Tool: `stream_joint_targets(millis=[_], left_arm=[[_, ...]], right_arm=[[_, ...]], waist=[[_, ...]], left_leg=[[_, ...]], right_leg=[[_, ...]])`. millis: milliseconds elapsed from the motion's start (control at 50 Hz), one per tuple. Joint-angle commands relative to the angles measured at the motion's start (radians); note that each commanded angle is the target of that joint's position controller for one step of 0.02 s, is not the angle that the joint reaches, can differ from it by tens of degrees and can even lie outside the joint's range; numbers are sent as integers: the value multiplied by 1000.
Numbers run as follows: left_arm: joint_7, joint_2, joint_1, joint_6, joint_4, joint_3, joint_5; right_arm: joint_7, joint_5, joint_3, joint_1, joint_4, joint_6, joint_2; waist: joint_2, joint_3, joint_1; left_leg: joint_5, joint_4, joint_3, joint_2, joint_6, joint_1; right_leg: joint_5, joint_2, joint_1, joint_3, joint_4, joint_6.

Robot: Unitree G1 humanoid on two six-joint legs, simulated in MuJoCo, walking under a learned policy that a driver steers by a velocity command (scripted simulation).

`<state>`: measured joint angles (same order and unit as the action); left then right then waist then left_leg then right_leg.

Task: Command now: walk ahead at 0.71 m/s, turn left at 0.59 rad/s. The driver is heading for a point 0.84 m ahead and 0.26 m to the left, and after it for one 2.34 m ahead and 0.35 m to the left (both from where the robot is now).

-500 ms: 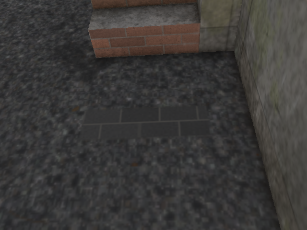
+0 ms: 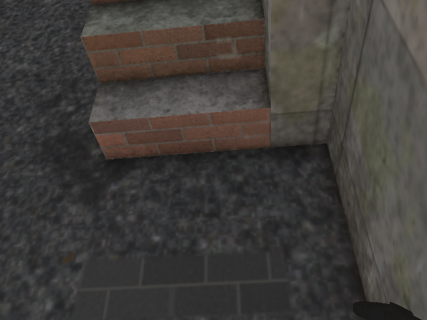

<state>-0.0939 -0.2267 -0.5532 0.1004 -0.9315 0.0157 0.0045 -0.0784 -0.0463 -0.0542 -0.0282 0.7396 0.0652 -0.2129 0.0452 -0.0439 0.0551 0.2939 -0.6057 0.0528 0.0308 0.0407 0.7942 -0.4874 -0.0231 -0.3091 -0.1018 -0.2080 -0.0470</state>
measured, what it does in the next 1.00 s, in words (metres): walks ahead, turning left: left foot, then right foot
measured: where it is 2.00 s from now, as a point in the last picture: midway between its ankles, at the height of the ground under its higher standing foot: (137, 208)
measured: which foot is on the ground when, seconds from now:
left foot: up 0.00-0.04, down 0.06-0.38, up 0.40-0.78, down 0.80-1.00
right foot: down 0.00-0.04, up 0.06-0.36, down 0.38-0.78, up 0.80-1.00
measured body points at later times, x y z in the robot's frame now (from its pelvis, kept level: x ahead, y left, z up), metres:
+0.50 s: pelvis +0.34 -0.01 +0.00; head +0.38 +0.01 +0.45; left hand +0.36 +0.29 -0.10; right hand +0.61 -0.19 -0.09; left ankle +0.25 +0.06 -0.61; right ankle +0.49 -0.10 -0.71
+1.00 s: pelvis +0.47 +0.17 +0.01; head +0.46 +0.18 +0.46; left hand +0.38 +0.43 -0.12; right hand +0.68 +0.02 -0.10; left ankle +0.30 +0.14 -0.71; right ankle +0.63 +0.10 -0.61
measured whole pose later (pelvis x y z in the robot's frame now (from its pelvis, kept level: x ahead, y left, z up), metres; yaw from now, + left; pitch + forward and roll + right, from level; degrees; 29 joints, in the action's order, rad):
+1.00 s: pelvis +0.47 +0.17 +0.01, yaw +39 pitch +4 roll +0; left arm 0.02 -0.26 -0.29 0.07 -0.77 0.04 -0.03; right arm -0.05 0.00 -0.06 -0.41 0.74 0.06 -0.19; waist -0.04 0.09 0.02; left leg -0.52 -0.51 0.08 0.01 0.03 0.05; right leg -0.14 0.01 0.85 0.08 -1.29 -0.07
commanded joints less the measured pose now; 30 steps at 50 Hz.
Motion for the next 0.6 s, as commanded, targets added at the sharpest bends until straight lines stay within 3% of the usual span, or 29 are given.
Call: stream_joint_targets(millis=[20,40,60,80,100,120,140,160,180,200,220,240,260,280,300,320,340,360,380,400,420,440,460,480,520,540,560,580,600], left_arm=[[-36,-254,-17,-44,33,63,-6],[-49,-276,63,-50,65,74,-8],[-45,-304,195,-28,113,85,-19],[-6,-190,223,24,139,58,3],[31,-96,27,50,163,20,-8],[52,-205,148,69,189,40,-29],[50,-202,247,72,231,42,-34],[45,-169,241,64,224,38,0],[39,-193,177,40,189,62,3],[28,-201,138,16,179,73,-17],[29,-211,156,12,198,87,-21],[26,-172,192,17,225,84,-18],[36,-110,209,21,217,67,-15],[54,-55,231,25,228,54,-15],[60,-9,233,14,239,46,-27],[57,-19,246,-1,257,52,-20],[45,-51,257,-16,273,65,-1],[40,-67,268,-25,284,64,14],[36,-116,225,-25,275,82,24],[36,-217,159,-31,276,113,29],[32,-235,175,-29,285,119,15],[23,-224,274,-32,313,116,18],[11,-161,297,-47,321,102,6],[5,-148,344,-67,334,97,-7],[-5,-216,423,-83,341,106,-4],[-18,-217,450,-82,337,103,-2],[-31,-219,412,-77,324,106,-3],[-41,-218,387,-75,316,109,-6],[-42,-200,374,-79,319,106,-7]], right_arm=[[-16,10,-19,46,-107,13,-61],[-12,13,-48,-166,-59,0,-129],[6,24,-82,-443,6,-13,-210],[48,17,-58,-528,55,-30,-191],[63,100,-59,-462,-7,-7,-284],[74,110,-80,-511,-20,0,-266],[82,76,-82,-448,-36,15,-254],[82,39,-74,-297,-67,21,-225],[76,27,-64,-206,-101,14,-199],[63,35,-62,-181,-118,7,-179],[55,26,-57,-146,-128,12,-168],[59,19,-63,-105,-133,7,-184],[61,24,-69,-120,-129,-17,-185],[60,26,-74,-157,-108,-40,-198],[49,14,-68,-133,-115,-67,-172],[39,-12,-64,-164,-118,-80,-149],[35,-35,-59,-188,-124,-83,-140],[36,-34,-55,-171,-136,-86,-133],[35,-29,-40,-204,-144,-82,-85],[41,19,-26,-239,-190,-80,-34],[41,24,-30,-360,-229,-97,-98],[40,16,-46,-319,-253,-109,-169],[41,16,-58,-265,-260,-125,-189],[51,8,-52,-230,-271,-150,-176],[54,4,-29,-206,-314,-179,-140],[43,-3,-28,-152,-340,-175,-139],[46,1,-26,-135,-342,-172,-126],[46,10,-19,-94,-349,-171,-113],[40,9,-25,-58,-345,-169,-116]], waist=[[-233,-40,-86],[-259,28,-205],[-197,102,-369],[85,103,-338],[221,414,-181],[22,549,-285],[-75,374,-234],[-233,206,-105],[-269,126,-27],[-261,64,10],[-218,21,42],[-183,-7,58],[-122,20,27],[-58,85,5],[39,128,5],[85,136,-16],[129,135,-17],[135,134,10],[105,150,30],[-76,272,30],[-242,400,-38],[-270,343,-51],[-243,278,-30],[-211,216,-33],[-167,117,-87],[-151,156,-70],[-143,136,-67],[-130,119,-41],[-93,141,-17]], left_leg=[[-175,-68,174,140,40,-323],[-266,-106,155,157,81,-548],[-172,5,23,100,171,-874],[3,104,-229,-41,252,-1088],[462,-47,-742,-335,501,-1433],[164,121,-881,-363,524,-1459],[9,212,-807,-302,465,-1261],[-16,287,-700,-231,385,-924],[71,317,-650,-198,373,-679],[96,337,-554,-156,350,-490],[196,324,-428,-73,324,-316],[282,268,-310,17,282,-157],[297,199,-248,71,221,-90],[218,160,-253,76,183,-97],[65,122,-257,77,154,-169],[-95,80,-284,92,122,-229],[-191,47,-318,88,98,-290],[-370,-21,-357,85,88,-285],[-570,-161,-346,84,41,-210],[-913,-468,-234,131,-15,-107],[-1051,-761,-196,75,-87,-82],[-952,-905,-166,-8,-130,27],[-904,-994,-158,-58,-150,71],[-858,-1035,-164,-82,-161,72],[-786,-918,-178,-135,-164,-46],[-738,-866,-178,-149,-168,-127],[-718,-790,-147,-144,-173,-124],[-685,-723,-125,-149,-176,-107],[-661,-653,-106,-152,-168,-120]], right_leg=[[1747,233,233,-81,-287,124],[1898,251,344,-59,-542,136],[1798,236,577,-37,-905,167],[142,11,883,9,-1378,173],[-262,-42,1187,278,-1777,208],[-151,-4,1257,392,-1743,177],[-101,26,1270,386,-1608,155],[-30,54,1157,329,-1459,128],[-12,64,1023,307,-1355,119],[7,91,910,276,-1226,97],[39,86,779,212,-1044,89],[128,53,657,137,-829,83],[282,5,532,58,-674,68],[490,-35,446,40,-603,52],[519,-53,431,42,-529,40],[547,-56,434,56,-436,41],[556,-49,441,71,-354,44],[599,-14,399,91,-274,36],[692,91,288,133,-262,-10],[991,398,139,398,-312,-130],[1000,606,137,648,-313,-267],[729,586,222,745,-253,-278],[604,487,276,575,-258,-217],[577,417,356,465,-238,-177],[540,381,564,325,-176,-148],[388,356,617,278,-159,-142],[270,350,620,223,-155,-117],[225,357,612,196,-156,-120],[231,372,604,176,-183,-125]])
Keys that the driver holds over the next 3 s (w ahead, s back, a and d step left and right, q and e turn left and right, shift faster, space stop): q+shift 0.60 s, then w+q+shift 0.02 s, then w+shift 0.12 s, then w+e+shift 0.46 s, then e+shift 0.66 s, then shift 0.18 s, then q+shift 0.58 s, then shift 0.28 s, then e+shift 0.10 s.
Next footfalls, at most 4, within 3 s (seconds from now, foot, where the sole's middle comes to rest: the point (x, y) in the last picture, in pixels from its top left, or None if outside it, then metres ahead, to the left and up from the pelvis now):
0.06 left None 0.30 0.07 -0.75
0.38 right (287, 301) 0.53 -0.08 -0.75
0.80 left None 0.32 0.16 -0.75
1.20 right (166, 223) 0.80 0.33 -0.75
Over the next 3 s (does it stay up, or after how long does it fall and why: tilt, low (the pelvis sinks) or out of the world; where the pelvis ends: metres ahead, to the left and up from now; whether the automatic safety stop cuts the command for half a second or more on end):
stays up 0.78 0.39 0.03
